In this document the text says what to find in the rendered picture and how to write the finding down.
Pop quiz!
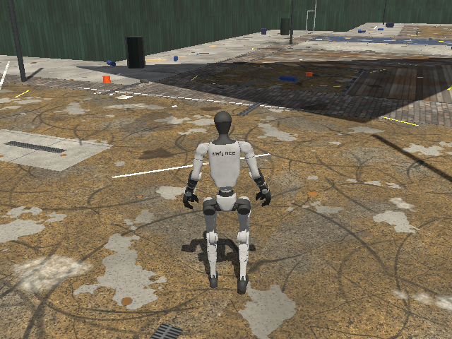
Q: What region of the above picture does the right robot upper arm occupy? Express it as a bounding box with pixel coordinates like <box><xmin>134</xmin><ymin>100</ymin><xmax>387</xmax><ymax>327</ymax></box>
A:
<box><xmin>238</xmin><ymin>141</ymin><xmax>261</xmax><ymax>179</ymax></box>

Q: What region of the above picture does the robot left hand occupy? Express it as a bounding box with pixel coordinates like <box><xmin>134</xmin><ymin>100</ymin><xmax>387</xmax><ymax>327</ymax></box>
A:
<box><xmin>183</xmin><ymin>194</ymin><xmax>198</xmax><ymax>209</ymax></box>

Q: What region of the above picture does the robot right shin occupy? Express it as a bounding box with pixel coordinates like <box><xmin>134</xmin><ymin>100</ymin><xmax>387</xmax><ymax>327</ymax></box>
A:
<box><xmin>239</xmin><ymin>231</ymin><xmax>249</xmax><ymax>281</ymax></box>

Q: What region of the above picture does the right robot forearm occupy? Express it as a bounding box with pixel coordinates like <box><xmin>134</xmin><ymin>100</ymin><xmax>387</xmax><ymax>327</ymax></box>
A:
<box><xmin>254</xmin><ymin>168</ymin><xmax>269</xmax><ymax>194</ymax></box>

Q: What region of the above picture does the robot right hand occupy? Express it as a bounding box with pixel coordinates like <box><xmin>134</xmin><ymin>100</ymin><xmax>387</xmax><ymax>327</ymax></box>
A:
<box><xmin>256</xmin><ymin>190</ymin><xmax>272</xmax><ymax>207</ymax></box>

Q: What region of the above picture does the left robot forearm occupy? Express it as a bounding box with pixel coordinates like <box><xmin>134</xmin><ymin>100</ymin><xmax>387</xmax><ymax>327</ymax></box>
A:
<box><xmin>184</xmin><ymin>170</ymin><xmax>198</xmax><ymax>196</ymax></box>

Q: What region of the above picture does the right robot foot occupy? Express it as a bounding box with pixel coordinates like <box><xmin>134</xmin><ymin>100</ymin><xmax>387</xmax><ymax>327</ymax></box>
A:
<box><xmin>238</xmin><ymin>274</ymin><xmax>249</xmax><ymax>291</ymax></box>

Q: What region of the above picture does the left robot upper arm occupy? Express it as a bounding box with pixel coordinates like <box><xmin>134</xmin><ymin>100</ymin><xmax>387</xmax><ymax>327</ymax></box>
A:
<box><xmin>191</xmin><ymin>143</ymin><xmax>209</xmax><ymax>181</ymax></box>

